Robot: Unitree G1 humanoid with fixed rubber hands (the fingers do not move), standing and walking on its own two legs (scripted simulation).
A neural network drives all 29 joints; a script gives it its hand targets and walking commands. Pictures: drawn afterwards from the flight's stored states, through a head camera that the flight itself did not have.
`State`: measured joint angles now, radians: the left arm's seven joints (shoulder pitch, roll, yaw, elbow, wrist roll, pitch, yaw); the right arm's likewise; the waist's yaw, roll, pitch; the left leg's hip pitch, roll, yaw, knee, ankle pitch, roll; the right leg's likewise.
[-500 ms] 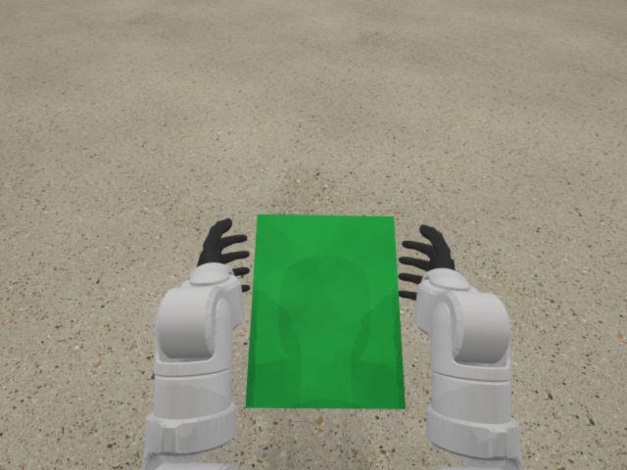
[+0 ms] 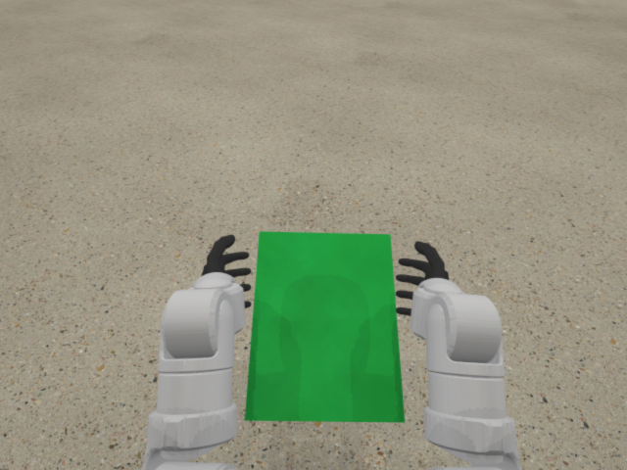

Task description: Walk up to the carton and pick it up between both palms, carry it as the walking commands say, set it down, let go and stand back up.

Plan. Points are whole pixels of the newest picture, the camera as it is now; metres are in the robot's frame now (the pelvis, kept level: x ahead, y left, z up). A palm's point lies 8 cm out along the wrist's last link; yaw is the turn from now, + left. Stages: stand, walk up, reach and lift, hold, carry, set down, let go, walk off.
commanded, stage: carry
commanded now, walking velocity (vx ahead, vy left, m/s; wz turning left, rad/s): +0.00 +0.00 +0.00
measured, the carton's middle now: (322, 329) +0.32 +0.00 +0.01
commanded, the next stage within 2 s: hold in 1.30 s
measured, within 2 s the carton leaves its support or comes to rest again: neither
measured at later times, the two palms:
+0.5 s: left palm (215, 293) +0.30 +0.14 +0.11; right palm (425, 297) +0.30 -0.12 +0.11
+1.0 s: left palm (217, 293) +0.31 +0.14 +0.10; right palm (423, 297) +0.31 -0.12 +0.10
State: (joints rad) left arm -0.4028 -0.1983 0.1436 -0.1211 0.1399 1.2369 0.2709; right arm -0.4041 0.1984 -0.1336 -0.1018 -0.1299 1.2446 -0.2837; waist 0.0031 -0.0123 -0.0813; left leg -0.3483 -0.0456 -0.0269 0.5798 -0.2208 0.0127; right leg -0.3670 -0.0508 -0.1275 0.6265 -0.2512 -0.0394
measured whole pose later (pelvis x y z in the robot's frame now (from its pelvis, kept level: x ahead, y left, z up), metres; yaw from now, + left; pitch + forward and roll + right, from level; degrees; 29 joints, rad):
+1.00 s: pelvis +0.00 +0.01 +0.00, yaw +0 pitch +0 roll +1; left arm -0.40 -0.20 0.17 0.02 0.14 1.08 0.25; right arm -0.40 0.20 -0.18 0.04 -0.13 1.06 -0.26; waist 0.00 -0.01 -0.08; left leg -0.36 -0.05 -0.03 0.57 -0.22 0.01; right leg -0.37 -0.05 -0.13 0.60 -0.24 -0.04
